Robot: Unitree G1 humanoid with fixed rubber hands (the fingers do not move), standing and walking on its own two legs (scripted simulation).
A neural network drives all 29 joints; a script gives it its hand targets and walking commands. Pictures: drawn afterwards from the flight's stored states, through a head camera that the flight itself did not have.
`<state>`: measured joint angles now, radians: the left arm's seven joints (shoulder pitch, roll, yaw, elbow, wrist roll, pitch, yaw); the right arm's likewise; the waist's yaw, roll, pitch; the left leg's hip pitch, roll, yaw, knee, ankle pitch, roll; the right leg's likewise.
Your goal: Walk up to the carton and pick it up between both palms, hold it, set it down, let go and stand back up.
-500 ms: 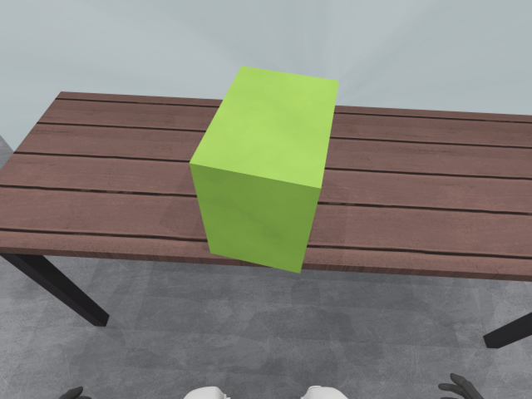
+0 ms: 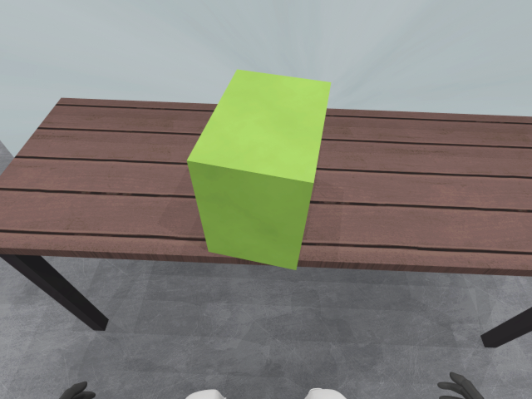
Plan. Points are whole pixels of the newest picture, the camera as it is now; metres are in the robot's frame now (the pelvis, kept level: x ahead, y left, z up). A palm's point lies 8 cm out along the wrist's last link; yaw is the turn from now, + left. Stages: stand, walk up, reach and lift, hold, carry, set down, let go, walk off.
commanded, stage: walk up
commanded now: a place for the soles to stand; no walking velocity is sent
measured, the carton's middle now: (266, 171) +0.50 +0.02 +0.03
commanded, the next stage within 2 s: none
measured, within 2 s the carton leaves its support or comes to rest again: neither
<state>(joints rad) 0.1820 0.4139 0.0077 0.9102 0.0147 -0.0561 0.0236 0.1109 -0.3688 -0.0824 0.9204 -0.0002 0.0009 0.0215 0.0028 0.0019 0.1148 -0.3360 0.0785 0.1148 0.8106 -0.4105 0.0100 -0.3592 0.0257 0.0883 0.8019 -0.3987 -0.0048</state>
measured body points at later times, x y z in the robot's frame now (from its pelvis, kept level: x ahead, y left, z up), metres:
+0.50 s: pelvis +0.02 +0.03 +0.01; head +0.04 +0.04 +0.46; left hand +0.10 +0.36 -0.11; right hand +0.11 -0.30 -0.09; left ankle +0.02 +0.11 -0.71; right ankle +0.04 -0.14 -0.68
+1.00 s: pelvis +0.04 +0.04 +0.01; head +0.05 +0.06 +0.46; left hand +0.13 +0.36 -0.11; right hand +0.13 -0.28 -0.09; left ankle +0.06 +0.12 -0.71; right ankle +0.06 -0.12 -0.68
